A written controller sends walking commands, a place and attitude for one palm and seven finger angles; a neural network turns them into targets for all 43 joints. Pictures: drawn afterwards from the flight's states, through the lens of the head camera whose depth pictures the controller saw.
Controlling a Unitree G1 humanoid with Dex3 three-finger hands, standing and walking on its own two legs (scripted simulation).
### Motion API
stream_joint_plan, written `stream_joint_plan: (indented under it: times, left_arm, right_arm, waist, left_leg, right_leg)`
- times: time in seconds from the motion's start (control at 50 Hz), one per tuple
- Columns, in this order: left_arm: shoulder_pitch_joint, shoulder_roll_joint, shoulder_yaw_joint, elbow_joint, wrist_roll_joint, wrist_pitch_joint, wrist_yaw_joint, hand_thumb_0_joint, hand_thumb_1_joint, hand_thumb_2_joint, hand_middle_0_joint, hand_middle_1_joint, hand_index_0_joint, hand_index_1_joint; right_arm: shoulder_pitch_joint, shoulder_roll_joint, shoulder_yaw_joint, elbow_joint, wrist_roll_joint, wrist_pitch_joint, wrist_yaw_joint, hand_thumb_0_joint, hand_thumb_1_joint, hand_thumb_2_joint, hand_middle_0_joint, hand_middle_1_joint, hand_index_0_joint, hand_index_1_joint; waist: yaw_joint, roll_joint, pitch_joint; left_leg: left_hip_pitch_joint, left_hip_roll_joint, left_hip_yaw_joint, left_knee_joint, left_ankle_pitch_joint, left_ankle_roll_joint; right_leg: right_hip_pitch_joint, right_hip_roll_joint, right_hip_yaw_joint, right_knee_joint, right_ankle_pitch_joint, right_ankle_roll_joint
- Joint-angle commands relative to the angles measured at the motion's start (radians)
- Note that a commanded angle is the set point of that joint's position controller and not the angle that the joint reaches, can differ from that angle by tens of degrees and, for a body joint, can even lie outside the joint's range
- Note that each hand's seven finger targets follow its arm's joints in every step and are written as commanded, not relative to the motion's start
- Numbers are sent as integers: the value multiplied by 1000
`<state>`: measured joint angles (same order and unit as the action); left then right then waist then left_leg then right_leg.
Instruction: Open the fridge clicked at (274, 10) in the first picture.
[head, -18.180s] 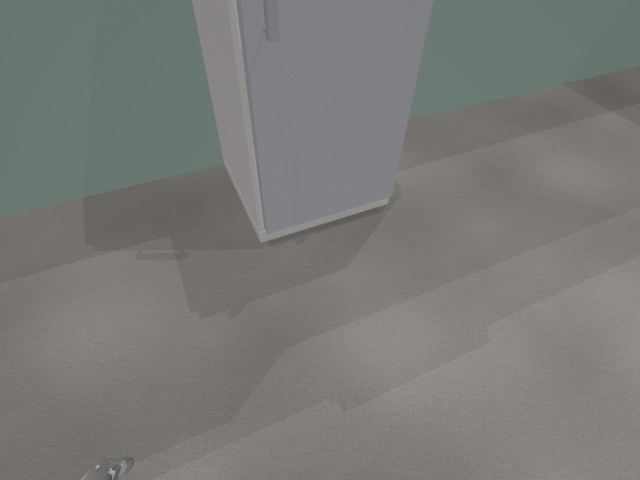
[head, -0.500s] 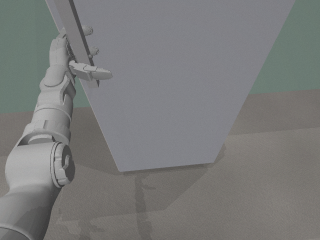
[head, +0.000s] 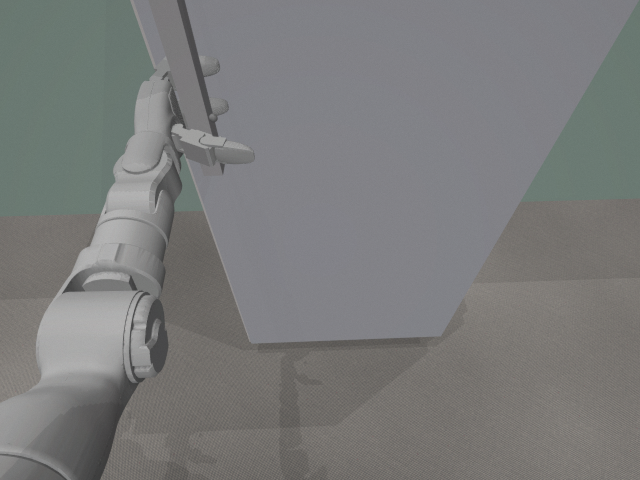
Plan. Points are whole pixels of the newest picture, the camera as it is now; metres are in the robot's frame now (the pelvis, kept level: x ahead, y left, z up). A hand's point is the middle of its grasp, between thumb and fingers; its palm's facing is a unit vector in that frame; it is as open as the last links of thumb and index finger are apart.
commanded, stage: slide the fingers in behind the handle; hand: left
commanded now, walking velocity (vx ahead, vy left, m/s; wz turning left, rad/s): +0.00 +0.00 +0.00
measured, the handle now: (181, 27) +0.54 +0.15 +0.28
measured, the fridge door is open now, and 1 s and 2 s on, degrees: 0 0 2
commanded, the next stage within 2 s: grip the handle and tug to test in 0.32 s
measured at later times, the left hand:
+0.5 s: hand (213, 117) +0.49 +0.12 +0.20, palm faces +0.03 -1.00 -0.01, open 13.9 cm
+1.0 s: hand (212, 117) +0.50 +0.13 +0.20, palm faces +0.04 -1.00 -0.01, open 7.3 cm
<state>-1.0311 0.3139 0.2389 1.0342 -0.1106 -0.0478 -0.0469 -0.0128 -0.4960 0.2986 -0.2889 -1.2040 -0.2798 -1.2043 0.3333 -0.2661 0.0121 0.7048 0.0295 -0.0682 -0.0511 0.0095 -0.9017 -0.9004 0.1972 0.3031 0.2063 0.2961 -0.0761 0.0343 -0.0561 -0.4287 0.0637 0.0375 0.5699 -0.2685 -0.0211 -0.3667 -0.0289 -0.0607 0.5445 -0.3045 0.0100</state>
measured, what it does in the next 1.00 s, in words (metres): stands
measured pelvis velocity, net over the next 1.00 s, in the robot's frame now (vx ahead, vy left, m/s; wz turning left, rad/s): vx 0.00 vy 0.00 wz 0.00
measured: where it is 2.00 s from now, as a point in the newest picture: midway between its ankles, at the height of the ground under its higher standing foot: outside the picture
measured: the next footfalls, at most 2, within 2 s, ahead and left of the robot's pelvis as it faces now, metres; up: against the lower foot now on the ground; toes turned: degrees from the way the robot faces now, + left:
none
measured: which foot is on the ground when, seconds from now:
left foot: down 0.00-1.00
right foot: down 0.00-1.00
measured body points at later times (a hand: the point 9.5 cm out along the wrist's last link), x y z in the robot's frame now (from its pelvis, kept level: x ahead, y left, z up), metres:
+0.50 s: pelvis -0.01 +0.00 +0.00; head +0.04 +0.00 +0.45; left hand +0.49 +0.18 +0.20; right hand +0.03 -0.26 -0.13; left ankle +0.01 +0.13 -0.73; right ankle -0.02 -0.13 -0.73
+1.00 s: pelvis +0.00 +0.00 +0.00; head +0.04 -0.01 +0.45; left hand +0.49 +0.18 +0.20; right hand +0.04 -0.26 -0.13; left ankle +0.01 +0.13 -0.73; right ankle -0.02 -0.13 -0.73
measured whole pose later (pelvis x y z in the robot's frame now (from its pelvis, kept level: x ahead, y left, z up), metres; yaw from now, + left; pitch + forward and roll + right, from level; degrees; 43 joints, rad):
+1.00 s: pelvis +0.00 +0.00 +0.00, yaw +0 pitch +8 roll -1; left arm -1.06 0.34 0.24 1.09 -0.11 -0.09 -0.03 0.00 0.46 0.71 -0.40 -1.34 -0.37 -1.34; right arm 0.37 -0.27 0.01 0.73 0.02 -0.10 -0.04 0.01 -0.90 -0.90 0.20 0.30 0.21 0.30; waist -0.09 0.04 -0.05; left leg -0.46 0.06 0.04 0.59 -0.27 -0.02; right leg -0.40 -0.03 -0.06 0.56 -0.30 0.01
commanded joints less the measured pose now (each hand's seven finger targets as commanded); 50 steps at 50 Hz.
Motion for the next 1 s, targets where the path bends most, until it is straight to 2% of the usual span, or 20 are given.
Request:
stream_joint_plan:
  times: [0.0, 0.08, 0.12, 0.16, 0.18, 0.2, 0.28, 0.36, 0.4, 0.46, 0.5, 0.56, 0.62, 0.68, 0.76, 0.8, 0.84, 0.9, 0.94, 0.98]
  left_arm:
    - [-580, 163, 9, -215, 1, -76, -6, 0, -500, 300, -300, -1200, -300, -1200]
    - [-568, 184, 29, -192, 1, -77, -9, 0, -500, 300, -300, -1200, -300, -1200]
    - [-586, 153, 5, -202, -1, -82, -9, 0, -500, 300, -300, -1200, -300, -1200]
    - [-584, 181, 26, -202, 4, -86, -5, 0, -500, 300, -300, -1200, -300, -1200]
    - [-579, 150, 2, -196, 1, -83, -8, 0, -500, 300, -300, -1200, -300, -1200]
    - [-588, 133, -14, -192, 0, -87, -8, 0, -500, 300, -300, -1200, -300, -1200]
    - [-603, 159, 4, -180, 4, -87, -3, 0, -500, 300, -300, -1200, -300, -1200]
    - [-611, 154, 1, -200, 7, -97, 2, 0, -500, 300, -300, -1200, -300, -1200]
    - [-581, 155, 7, -194, 7, -101, 5, 0, -500, 300, -300, -1200, -300, -1200]
    - [-601, 134, -15, -202, 6, -101, 1, 0, -360, 360, -315, -1220, -315, -1220]
    - [-586, 183, 23, -175, 7, -100, 4, 0, -267, 400, -325, -1233, -325, -1233]
    - [-622, 138, -22, -164, 12, -95, -3, 0, -127, 460, -340, -1253, -340, -1253]
    - [-639, 133, -26, -177, 13, -101, 6, 0, 13, 520, -355, -1273, -355, -1273]
    - [-644, 120, -34, -167, 7, -99, 4, 0, 153, 580, -370, -1293, -370, -1293]
    - [-646, 132, -26, -175, 9, -107, 1, 0, 340, 660, -390, -1320, -390, -1320]
    - [-638, 117, -39, -174, 6, -110, 0, 0, 433, 700, -400, -1333, -400, -1333]
    - [-627, 150, -11, -181, 4, -112, -2, 0, 527, 740, -410, -1347, -410, -1347]
    - [-617, 120, -33, -186, -1, -112, -7, 0, 667, 800, -425, -1367, -425, -1367]
    - [-605, 160, 3, -197, -4, -112, -8, 0, 760, 840, -435, -1380, -435, -1380]
    - [-599, 137, -19, -183, -5, -104, -14, 0, 853, 880, -445, -1393, -445, -1393]
  right_arm:
    - [88, -138, -51, -73, -3, -31, -8, 0, -900, -900, 200, 300, 200, 300]
    - [81, -137, -49, -76, -1, -29, -9, 0, -900, -900, 200, 300, 200, 300]
    - [80, -135, -48, -79, -2, -29, -7, 0, -900, -900, 200, 300, 200, 300]
    - [85, -138, -50, -78, -3, -28, -8, 0, -900, -900, 200, 300, 200, 300]
    - [78, -134, -49, -79, 0, -28, -8, 0, -900, -900, 200, 300, 200, 300]
    - [88, -135, -49, -76, -2, -29, -8, 0, -900, -900, 200, 300, 200, 300]
    - [93, -138, -50, -69, -2, -35, -8, 0, -900, -900, 200, 300, 200, 300]
    - [99, -137, -50, -65, -5, -42, -5, 0, -900, -900, 200, 300, 200, 300]
    - [106, -140, -54, -65, -7, -44, -5, 0, -900, -900, 200, 300, 200, 300]
    - [102, -137, -52, -63, -4, -50, -3, 0, -900, -900, 200, 300, 200, 300]
    - [115, -146, -53, -57, -7, -48, -7, 0, -900, -900, 200, 300, 200, 300]
    - [109, -140, -51, -56, -3, -52, -7, 0, -900, -900, 200, 300, 200, 300]
    - [117, -141, -54, -51, -4, -58, -5, 0, -900, -900, 200, 300, 200, 300]
    - [122, -141, -54, -46, -5, -62, -5, 0, -900, -900, 200, 300, 200, 300]
    - [119, -141, -54, -46, -6, -66, -4, 0, -900, -900, 200, 300, 200, 300]
    - [126, -142, -53, -45, -8, -68, -3, 0, -900, -900, 200, 300, 200, 300]
    - [120, -144, -55, -48, -5, -66, -2, 0, -900, -900, 200, 300, 200, 300]
    - [114, -142, -54, -54, -5, -68, -2, 0, -900, -900, 200, 300, 200, 300]
    - [112, -144, -54, -55, -4, -66, -1, 0, -900, -900, 200, 300, 200, 300]
    - [104, -140, -51, -57, 1, -62, -4, 0, -900, -900, 200, 300, 200, 300]
  waist:
    - [-46, -21, -367]
    - [-38, -33, -362]
    - [-45, -14, -355]
    - [-41, -29, -372]
    - [-43, -7, -362]
    - [-52, -32, -356]
    - [-54, -27, -351]
    - [-46, 16, -372]
    - [-44, -22, -382]
    - [-49, 2, -368]
    - [-48, -48, -357]
    - [-62, 0, -327]
    - [-66, 20, -346]
    - [-70, -2, -361]
    - [-64, 18, -373]
    - [-68, -5, -375]
    - [-58, -4, -384]
    - [-59, -14, -372]
    - [-47, -12, -394]
    - [-56, -24, -361]
  left_leg:
    - [275, -53, -22, -7, 303, 52]
    - [254, -52, -20, -8, 295, 50]
    - [265, -52, -23, -6, 300, 51]
    - [270, -48, -27, -9, 300, 48]
    - [270, -49, -23, -8, 293, 46]
    - [269, -48, -30, -7, 291, 48]
    - [258, -46, -29, -12, 259, 47]
    - [278, -44, -36, -12, 268, 41]
    - [277, -44, -36, -10, 278, 44]
    - [276, -43, -34, -14, 259, 43]
    - [248, -43, -34, -18, 241, 48]
    - [247, -43, -33, -23, 206, 44]
    - [270, -42, -40, -17, 222, 43]
    - [275, -43, -39, -13, 223, 42]
    - [278, -45, -39, -11, 230, 41]
    - [282, -45, -40, -8, 247, 43]
    - [277, -44, -37, -8, 252, 43]
    - [269, -47, -32, -8, 245, 46]
    - [274, -48, -31, -10, 264, 46]
    - [259, -48, -25, -11, 252, 48]
  right_leg:
    - [43, 48, 11, -40, 395, -20]
    - [51, 48, 13, -34, 401, -21]
    - [33, 49, 12, -35, 394, -20]
    - [36, 50, 11, -32, 385, -21]
    - [26, 50, 12, -33, 377, -22]
    - [26, 50, 6, -35, 367, -21]
    - [12, 51, 11, -39, 342, -19]
    - [2, 52, 7, -35, 326, -23]
    - [19, 54, 5, -35, 334, -23]
    - [3, 55, 8, -41, 322, -23]
    - [20, 54, 7, -46, 313, -20]
    - [-17, 53, 9, -50, 279, -21]
    - [-31, 53, 9, -47, 277, -21]
    - [-32, 54, 7, -47, 281, -19]
    - [-26, 53, 9, -41, 291, -21]
    - [-18, 53, 5, -41, 302, -20]
    - [-6, 54, 9, -38, 319, -20]
    - [2, 54, 8, -42, 320, -20]
    - [19, 55, 11, -36, 346, -20]
    - [16, 55, 12, -41, 347, -20]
